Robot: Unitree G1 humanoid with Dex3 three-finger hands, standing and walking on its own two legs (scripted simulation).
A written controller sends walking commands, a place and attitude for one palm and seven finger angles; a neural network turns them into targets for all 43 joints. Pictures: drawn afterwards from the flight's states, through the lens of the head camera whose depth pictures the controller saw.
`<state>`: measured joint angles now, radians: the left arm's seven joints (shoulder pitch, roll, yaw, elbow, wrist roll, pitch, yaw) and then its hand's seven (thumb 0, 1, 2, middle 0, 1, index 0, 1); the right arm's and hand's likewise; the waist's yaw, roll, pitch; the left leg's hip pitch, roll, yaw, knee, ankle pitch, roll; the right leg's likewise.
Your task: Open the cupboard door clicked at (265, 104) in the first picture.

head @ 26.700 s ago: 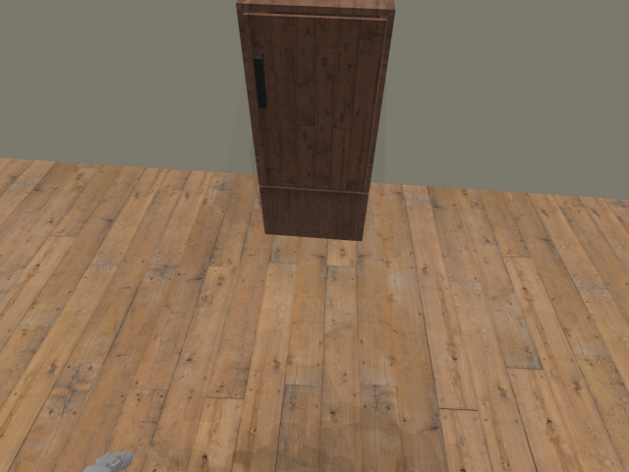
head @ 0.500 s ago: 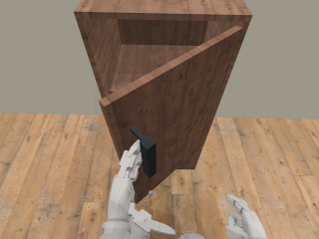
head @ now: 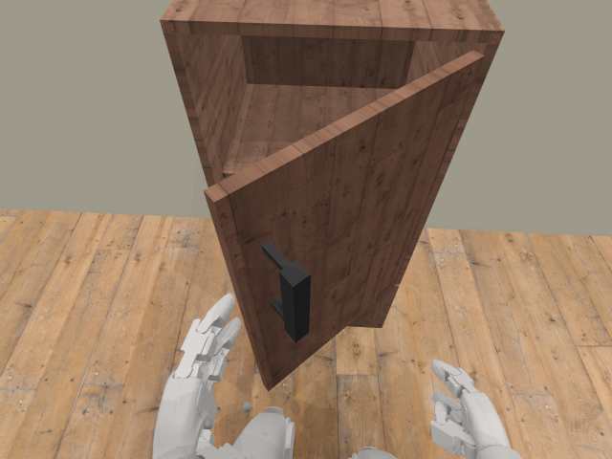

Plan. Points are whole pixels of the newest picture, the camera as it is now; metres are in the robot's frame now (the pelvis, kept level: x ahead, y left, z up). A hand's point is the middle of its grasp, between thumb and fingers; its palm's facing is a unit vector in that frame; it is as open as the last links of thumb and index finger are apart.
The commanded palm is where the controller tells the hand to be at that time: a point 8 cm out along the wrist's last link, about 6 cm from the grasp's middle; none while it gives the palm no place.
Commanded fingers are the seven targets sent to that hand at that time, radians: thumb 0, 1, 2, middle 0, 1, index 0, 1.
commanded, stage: slide the hand sideways off the handle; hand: left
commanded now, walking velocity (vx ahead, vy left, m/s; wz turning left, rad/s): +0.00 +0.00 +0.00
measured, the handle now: (285, 293) +0.31 +0.05 +0.07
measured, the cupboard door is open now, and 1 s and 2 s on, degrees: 43 43 43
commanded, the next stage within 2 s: draw the hand back to the body in 0.22 s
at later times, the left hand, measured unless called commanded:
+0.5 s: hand (206, 416) +0.16 +0.11 +0.09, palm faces +0.00 -1.00 -0.04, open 16.3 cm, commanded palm +0.13 +0.17 +0.10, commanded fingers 0.00 -0.50 0.30 -0.15 -0.30 -0.15 -0.30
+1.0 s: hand (100, 378) +0.17 +0.19 +0.16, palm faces +0.15 -0.96 -0.25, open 15.1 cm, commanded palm +0.14 +0.24 +0.19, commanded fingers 0.00 0.03 0.52 -0.17 -0.30 -0.17 -0.30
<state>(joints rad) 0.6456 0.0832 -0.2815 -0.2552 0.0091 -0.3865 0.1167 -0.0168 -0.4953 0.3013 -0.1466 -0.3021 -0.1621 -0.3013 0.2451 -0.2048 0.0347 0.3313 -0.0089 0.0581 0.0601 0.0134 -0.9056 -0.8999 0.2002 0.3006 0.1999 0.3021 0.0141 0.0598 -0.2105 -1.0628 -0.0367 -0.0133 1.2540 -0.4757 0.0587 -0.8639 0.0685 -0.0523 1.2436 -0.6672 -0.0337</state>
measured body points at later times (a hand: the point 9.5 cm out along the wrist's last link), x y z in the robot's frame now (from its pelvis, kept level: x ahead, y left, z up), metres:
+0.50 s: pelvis +0.00 -0.02 +0.00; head +0.03 -0.03 +0.45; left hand +0.16 +0.17 +0.10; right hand +0.19 -0.24 -0.07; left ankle +0.07 +0.08 -0.63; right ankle -0.03 -0.11 -0.63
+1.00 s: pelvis +0.02 +0.00 +0.07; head +0.00 +0.00 +0.52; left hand +0.16 +0.24 +0.17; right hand +0.20 -0.22 +0.01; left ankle +0.07 +0.08 -0.63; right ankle -0.03 -0.11 -0.63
